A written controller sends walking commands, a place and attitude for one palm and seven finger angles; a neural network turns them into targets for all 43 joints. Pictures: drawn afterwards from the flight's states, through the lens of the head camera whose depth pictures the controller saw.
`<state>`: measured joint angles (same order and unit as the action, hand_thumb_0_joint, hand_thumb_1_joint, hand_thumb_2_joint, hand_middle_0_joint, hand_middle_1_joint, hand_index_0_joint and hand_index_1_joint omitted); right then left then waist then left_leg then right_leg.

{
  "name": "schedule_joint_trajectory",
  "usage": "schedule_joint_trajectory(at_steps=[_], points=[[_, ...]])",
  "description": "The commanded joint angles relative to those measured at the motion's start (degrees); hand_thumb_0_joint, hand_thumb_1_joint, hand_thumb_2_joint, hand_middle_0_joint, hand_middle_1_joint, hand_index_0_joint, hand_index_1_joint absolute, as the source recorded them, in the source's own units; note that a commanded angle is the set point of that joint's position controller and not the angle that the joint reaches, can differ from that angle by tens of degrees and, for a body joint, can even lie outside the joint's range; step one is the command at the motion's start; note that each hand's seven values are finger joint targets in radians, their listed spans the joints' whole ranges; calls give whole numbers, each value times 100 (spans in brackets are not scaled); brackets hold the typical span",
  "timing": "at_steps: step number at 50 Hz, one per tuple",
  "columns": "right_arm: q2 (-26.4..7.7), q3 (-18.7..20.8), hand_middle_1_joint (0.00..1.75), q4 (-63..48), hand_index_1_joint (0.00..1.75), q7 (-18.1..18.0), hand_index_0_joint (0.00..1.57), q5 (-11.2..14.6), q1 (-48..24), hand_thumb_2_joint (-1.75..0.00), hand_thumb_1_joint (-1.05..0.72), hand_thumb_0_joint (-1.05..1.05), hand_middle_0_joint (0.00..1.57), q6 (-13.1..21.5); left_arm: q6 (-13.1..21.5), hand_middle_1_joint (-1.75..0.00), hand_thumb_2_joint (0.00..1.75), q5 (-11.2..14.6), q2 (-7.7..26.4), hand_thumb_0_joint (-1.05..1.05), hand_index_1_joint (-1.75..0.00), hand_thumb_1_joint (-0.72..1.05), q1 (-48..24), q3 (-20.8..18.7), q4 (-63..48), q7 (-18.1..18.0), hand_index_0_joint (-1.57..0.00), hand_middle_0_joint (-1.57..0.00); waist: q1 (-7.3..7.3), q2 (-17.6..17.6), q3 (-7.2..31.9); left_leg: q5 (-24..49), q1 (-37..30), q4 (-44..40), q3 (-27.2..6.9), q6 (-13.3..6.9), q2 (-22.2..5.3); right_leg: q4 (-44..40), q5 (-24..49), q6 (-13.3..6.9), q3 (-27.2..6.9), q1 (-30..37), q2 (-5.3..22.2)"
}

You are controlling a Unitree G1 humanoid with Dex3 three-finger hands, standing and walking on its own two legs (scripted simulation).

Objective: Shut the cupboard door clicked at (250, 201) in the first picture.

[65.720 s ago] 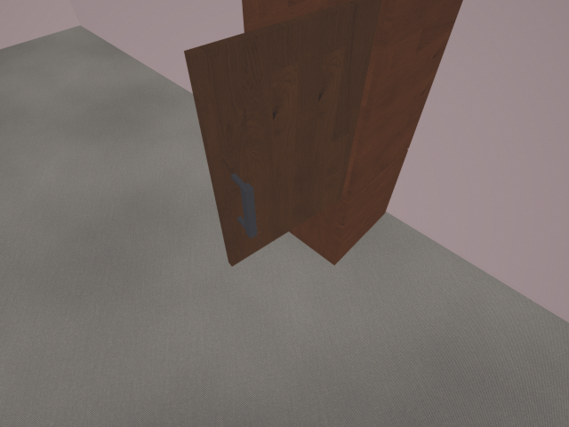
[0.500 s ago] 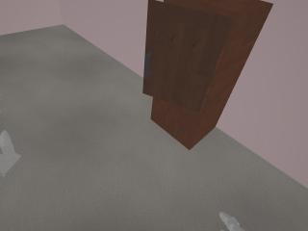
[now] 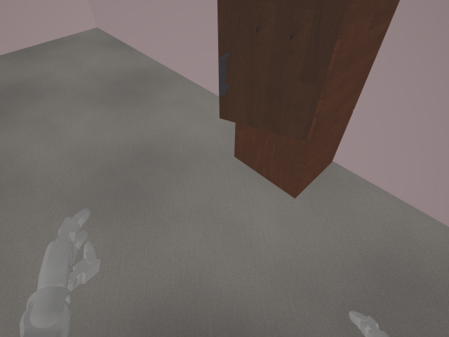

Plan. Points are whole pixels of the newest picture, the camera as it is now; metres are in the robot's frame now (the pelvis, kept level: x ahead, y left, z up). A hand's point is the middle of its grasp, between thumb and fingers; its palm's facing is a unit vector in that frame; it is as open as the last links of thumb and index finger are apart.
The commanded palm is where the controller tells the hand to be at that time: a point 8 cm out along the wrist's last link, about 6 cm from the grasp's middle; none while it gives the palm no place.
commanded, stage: let the arm hang, fingers relaxed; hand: left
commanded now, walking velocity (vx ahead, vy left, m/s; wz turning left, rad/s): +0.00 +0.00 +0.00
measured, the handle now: (224, 74) +1.07 +0.02 -0.08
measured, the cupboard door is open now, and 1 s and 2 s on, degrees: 21 21 21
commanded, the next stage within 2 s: look to check the result in 0.98 s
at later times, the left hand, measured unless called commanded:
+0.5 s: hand out of the picture +0.03 +0.20 -0.15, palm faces +0.01 -0.97 -0.24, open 7.3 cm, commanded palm none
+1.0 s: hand out of the picture +0.01 +0.15 -0.15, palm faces +0.00 -0.99 -0.16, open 7.3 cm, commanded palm none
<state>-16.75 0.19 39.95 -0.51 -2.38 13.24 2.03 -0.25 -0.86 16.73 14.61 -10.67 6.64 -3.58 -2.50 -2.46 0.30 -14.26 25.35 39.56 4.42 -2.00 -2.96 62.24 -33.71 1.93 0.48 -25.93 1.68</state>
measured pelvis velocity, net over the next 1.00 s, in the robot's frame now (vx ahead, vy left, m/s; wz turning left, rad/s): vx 0.03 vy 0.00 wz -0.03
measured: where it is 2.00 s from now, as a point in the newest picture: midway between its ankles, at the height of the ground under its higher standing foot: outside the picture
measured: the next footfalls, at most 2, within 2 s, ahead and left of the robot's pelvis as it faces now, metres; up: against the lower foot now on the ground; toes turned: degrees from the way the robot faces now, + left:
right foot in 0.12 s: +0.06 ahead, -0.13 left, +0.00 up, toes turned -2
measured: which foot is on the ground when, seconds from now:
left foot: down 0.00-1.00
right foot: up 0.00-0.10, down 0.12-1.00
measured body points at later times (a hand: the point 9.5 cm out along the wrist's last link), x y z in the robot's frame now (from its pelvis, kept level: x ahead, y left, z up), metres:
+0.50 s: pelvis +0.02 +0.00 +0.03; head +0.04 +0.00 +0.48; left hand +0.03 +0.25 -0.13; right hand +0.00 -0.22 -0.13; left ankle +0.03 +0.09 -0.72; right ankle +0.02 -0.13 -0.72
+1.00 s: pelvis +0.03 +0.00 +0.03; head +0.03 -0.01 +0.48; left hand +0.01 +0.21 -0.14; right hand +0.01 -0.22 -0.14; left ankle +0.03 +0.09 -0.72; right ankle +0.02 -0.13 -0.72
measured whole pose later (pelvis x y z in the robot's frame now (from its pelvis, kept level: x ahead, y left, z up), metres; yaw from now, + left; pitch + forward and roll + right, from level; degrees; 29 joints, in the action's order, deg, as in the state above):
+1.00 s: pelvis +0.03 +0.00 +0.03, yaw -2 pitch -1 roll +0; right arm -7.7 -0.6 65.5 -2.0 -0.5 17.1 0.4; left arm -0.1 -0.5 6.8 17.5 0.0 66.2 -1.6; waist -0.3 -0.1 -1.0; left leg -11.9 7.8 21.0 4.9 -2.3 1.2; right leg 22.7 -12.1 0.8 -0.6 -9.2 1.1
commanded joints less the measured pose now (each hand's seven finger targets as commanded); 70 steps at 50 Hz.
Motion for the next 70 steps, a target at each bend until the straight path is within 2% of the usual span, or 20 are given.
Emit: schedule_joint_trajectory(at_steps=[1,3,4,5,6,7,8,9,10,12,13,14,15,16,19,22,26,35,43,70], points=[[-802,164,30,-364,30,-63,20,-51,-115,-90,-90,0,20,-49,-211,-30,90,2,23,0,-30,90,63,748,1440,366,-20,-20,147,-208,557,1614,-633,-1810,-1625,-739,-1426,-593,367,42,-62,248,83],[-769,162,30,-93,30,-45,20,-24,-379,-90,-90,0,20,-182,-197,-30,90,-24,148,0,-30,90,420,729,2390,390,-20,-20,432,-412,498,-441,199,-1863,-1144,-399,-988,-2136,1407,-9,188,1577,-92],[-664,145,30,54,30,-14,20,27,-360,-90,-90,0,20,-218,-159,-30,90,-39,373,0,-30,90,565,711,2788,376,-20,-20,497,-238,476,-1007,558,-1713,-894,-183,-666,-2674,1759,-59,131,2111,-144],[-370,127,30,173,30,18,20,67,-298,-90,-90,0,20,-252,-130,-30,90,-56,485,0,-30,90,761,687,3102,350,-20,-20,559,102,452,-1706,861,-1354,-538,34,-244,-3333,1073,-228,-432,2297,207],[-112,98,30,199,30,52,20,108,-284,-90,-90,0,20,-329,-102,-30,90,-92,717,0,-30,90,729,676,3265,328,-20,-20,462,641,75,-1807,780,-486,-247,259,250,-4525,-558,-641,-1698,1356,976],[30,103,30,266,30,70,20,104,-138,-90,-90,0,20,-413,-117,-30,90,-90,934,0,-30,90,329,673,3330,323,-20,-20,235,767,-86,-1352,53,226,-47,319,467,-5385,-1217,-949,-2291,258,1589],[90,125,30,526,30,33,20,87,-91,-90,-90,0,20,-454,-26,-30,90,-64,739,0,-30,90,-75,711,3472,287,-20,-20,150,1083,-118,-1050,-342,830,-308,283,336,-5600,-1091,-1049,-2450,-207,1526],[83,224,30,644,30,8,20,43,146,-90,-90,0,20,-460,9,-30,90,-110,329,0,-30,90,-300,611,3472,239,-20,-20,4,1318,-103,-821,-537,933,-394,246,240,-5392,-376,-1037,-2030,-178,1302],[138,229,30,845,30,2,20,52,371,-90,-90,0,20,-437,33,-30,90,-98,148,0,-30,90,-460,629,3571,233,-20,-20,-65,1072,-11,-680,-719,726,-421,215,162,-5049,352,-1028,-1535,36,1161],[366,166,30,1205,30,5,20,91,706,-90,-90,0,20,-347,55,-30,90,-56,-36,0,-30,90,-390,715,3908,218,-20,-20,-116,548,124,40,-1381,-809,-469,182,96,-4368,1222,-766,-876,299,799],[345,125,30,1348,30,-15,20,91,724,-90,-90,0,20,-269,76,-30,90,-17,-170,0,-30,90,-201,777,4122,215,-20,-20,-17,110,142,623,-1602,-1437,-799,123,-108,-4064,1578,-565,-629,422,509],[176,122,30,1398,30,-58,20,90,614,-90,-90,0,20,-197,72,-30,90,14,-273,0,-30,90,9,817,4277,214,-20,-20,163,-230,200,980,-1502,-1766,-1174,3,-498,-3868,2107,-398,-426,782,259],[90,109,30,1450,30,-101,20,78,456,-90,-90,0,20,-163,50,-30,90,18,-267,0,-30,90,92,837,4444,207,-20,-20,260,-227,177,750,-1069,-1951,-1264,-71,-629,-3972,2223,-317,-314,1271,189],[105,105,30,1559,30,-108,20,96,444,-90,-90,0,20,-128,14,-30,90,14,-164,0,-30,90,51,823,4645,204,-20,-20,258,-323,191,738,-973,-2154,-1287,-52,-560,-3846,2375,-292,-218,1564,194],[91,91,30,1793,30,-154,20,140,518,-90,-90,0,20,-96,-3,-30,90,29,-122,0,-30,90,166,861,5026,221,-20,-20,310,-289,60,848,-1105,-2384,-1148,-34,-528,-3953,2516,-281,-196,1736,224],[138,71,30,1978,30,-161,20,160,605,-90,-90,0,20,-84,27,-30,90,34,-140,0,-30,90,276,905,5324,220,-20,-20,277,78,156,919,-1417,-2326,-929,-4,-418,-4136,2698,-288,-269,1761,296],[220,49,30,2180,30,-161,20,180,672,-90,-90,0,20,-106,47,-30,90,32,-172,0,-30,90,332,947,5556,196,-20,-20,236,321,-81,907,-1515,-2305,-792,18,-345,-4266,2729,-298,-346,1647,351],[326,18,30,2410,30,-172,20,184,685,-90,-90,0,20,-124,51,-30,90,15,-309,0,-30,90,517,978,5808,156,-20,-20,203,270,-483,742,-1598,-2360,-665,30,-314,-4335,2585,-272,-413,1380,358],[361,15,30,2439,30,-182,20,178,736,-90,-90,0,20,-117,62,-30,90,14,-393,0,-30,90,633,970,5847,150,-20,-20,210,208,-566,506,-1564,-2387,-640,30,-271,-4358,2508,-284,-467,1345,344],[171,92,30,2427,30,-167,20,181,682,-90,-90,0,20,-99,116,-30,90,12,-116,0,-30,90,403,896,5717,144,-20,-20,209,240,-432,689,-1676,-2264,-602,23,-325,-4361,2630,-377,-540,1443,352]])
